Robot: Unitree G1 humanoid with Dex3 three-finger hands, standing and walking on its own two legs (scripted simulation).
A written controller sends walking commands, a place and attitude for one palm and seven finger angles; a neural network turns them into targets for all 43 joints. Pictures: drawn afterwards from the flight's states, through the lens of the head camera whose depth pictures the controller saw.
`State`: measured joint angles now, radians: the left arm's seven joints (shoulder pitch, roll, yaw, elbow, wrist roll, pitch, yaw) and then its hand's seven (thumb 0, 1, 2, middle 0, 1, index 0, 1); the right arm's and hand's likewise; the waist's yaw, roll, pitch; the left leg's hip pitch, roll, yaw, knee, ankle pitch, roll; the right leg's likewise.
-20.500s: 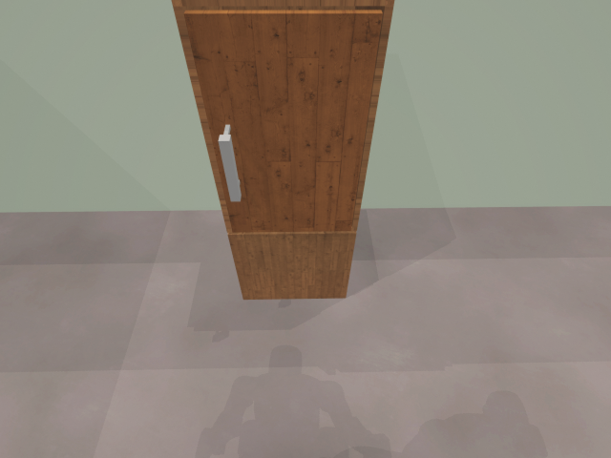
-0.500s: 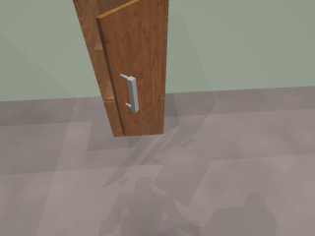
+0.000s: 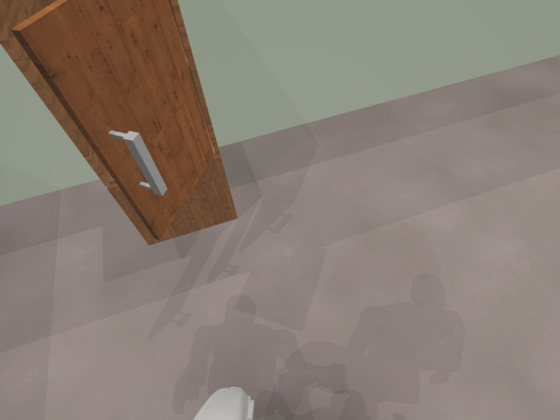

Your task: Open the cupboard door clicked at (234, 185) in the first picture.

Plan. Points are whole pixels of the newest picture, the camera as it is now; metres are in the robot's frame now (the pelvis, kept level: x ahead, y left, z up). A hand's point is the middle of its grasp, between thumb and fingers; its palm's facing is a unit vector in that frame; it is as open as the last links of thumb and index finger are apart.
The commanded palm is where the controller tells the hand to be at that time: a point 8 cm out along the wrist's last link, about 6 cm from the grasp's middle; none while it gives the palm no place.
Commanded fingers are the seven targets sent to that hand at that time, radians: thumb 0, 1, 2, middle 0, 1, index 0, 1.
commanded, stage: walk to a spot facing it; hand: left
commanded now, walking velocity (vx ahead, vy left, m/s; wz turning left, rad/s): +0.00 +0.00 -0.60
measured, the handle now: (139, 164) +0.60 +0.38 -0.07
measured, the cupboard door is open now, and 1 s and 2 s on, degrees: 51 51 51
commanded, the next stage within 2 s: none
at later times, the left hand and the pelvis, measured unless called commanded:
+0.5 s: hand (158, 402) +0.15 +0.23 -0.17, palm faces -0.22 -0.94 -0.26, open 7.4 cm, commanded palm none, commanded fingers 0.00 0.90 0.90 -0.20 -0.30 -0.20 -0.30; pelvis +0.02 +0.03 +0.00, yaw -17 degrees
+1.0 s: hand (268, 311) +0.32 +0.07 -0.17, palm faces -0.61 -0.78 -0.16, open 7.4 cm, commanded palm none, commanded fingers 0.00 0.90 0.90 -0.20 -0.30 -0.20 -0.30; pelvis +0.13 -0.04 -0.01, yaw -36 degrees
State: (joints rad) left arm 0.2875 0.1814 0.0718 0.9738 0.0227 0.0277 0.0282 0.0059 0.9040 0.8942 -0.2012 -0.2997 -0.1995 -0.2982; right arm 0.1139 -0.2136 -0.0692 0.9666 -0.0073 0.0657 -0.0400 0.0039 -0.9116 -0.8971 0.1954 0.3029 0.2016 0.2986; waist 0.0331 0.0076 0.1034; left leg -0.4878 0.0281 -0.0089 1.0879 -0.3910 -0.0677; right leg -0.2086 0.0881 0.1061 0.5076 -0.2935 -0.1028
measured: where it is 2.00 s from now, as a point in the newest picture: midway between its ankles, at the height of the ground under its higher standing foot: (416, 353)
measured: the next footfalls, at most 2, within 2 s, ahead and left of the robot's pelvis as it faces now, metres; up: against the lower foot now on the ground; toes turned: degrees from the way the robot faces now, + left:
left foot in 0.34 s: +0.08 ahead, +0.17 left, +0.00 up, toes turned -16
right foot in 0.62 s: +0.04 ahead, -0.14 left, +0.00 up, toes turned -27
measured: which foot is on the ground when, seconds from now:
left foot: up 0.00-0.32, down 0.34-0.62, up 0.64-0.86, down 0.88-1.00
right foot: down 0.00-0.32, up 0.34-0.60, down 0.62-0.86, up 0.88-1.00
